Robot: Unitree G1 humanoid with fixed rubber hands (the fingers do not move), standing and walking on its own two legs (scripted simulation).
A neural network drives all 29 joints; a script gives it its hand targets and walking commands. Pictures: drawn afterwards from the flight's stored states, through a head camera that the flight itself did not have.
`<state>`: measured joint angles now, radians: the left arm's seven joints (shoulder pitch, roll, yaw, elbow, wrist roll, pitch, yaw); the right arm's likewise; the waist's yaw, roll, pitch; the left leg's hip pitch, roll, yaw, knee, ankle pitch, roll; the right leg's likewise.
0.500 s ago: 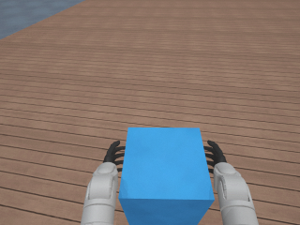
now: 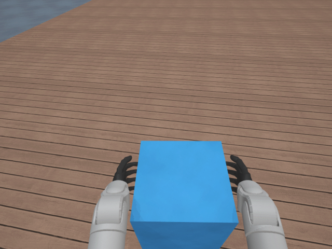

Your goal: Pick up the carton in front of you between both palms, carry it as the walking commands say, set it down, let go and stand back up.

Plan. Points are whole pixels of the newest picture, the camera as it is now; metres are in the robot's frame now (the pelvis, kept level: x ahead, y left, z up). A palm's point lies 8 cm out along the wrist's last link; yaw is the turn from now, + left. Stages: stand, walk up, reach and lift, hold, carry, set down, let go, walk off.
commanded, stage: carry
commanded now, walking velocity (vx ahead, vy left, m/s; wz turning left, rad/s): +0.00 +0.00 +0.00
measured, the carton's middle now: (180, 198) +0.29 +0.00 -0.04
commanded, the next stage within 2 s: hold in 0.16 s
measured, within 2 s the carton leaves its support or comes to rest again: neither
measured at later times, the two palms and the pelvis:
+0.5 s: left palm (108, 201) +0.24 +0.17 +0.04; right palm (235, 188) +0.27 -0.13 +0.04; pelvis -0.02 -0.01 +0.01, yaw +6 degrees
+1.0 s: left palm (120, 196) +0.25 +0.14 +0.05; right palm (247, 182) +0.29 -0.16 +0.05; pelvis -0.02 -0.05 +0.01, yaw +7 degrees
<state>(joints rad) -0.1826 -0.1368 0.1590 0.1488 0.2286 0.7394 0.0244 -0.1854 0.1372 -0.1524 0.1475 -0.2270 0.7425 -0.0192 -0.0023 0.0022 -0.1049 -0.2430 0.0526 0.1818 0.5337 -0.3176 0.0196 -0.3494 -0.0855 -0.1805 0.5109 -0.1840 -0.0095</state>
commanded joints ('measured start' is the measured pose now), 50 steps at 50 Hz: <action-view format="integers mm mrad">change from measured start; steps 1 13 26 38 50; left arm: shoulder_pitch -446 -388 -489 -530 -650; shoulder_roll -866 -860 -881 -942 -924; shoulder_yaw -547 -496 -503 -453 -358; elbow -78 -74 -13 47 165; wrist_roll -241 -204 -215 -197 -150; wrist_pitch -37 -68 -78 -84 -109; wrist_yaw -217 -208 -240 -275 -307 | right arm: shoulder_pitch -437 -389 -431 -516 -605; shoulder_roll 868 853 884 947 966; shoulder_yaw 540 541 494 506 398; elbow -70 -137 -42 2 143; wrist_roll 234 227 186 205 167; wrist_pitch -39 -48 -57 -55 -68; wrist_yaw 208 209 217 261 271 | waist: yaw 0 18 -16 10 7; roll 2 33 23 -10 -20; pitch -223 -133 -24 -50 -14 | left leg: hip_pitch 5 113 11 -5 -52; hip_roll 116 -99 -98 -122 -122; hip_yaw -114 -293 -289 -266 -262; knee -107 -186 -243 -229 -205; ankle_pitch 173 437 104 34 -14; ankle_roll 6 4 14 35 47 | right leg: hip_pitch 152 444 461 488 493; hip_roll -90 177 179 139 111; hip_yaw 109 262 241 260 288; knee -48 -91 -119 -157 -178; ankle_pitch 161 336 92 -12 -107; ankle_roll -7 -21 -10 -4 -3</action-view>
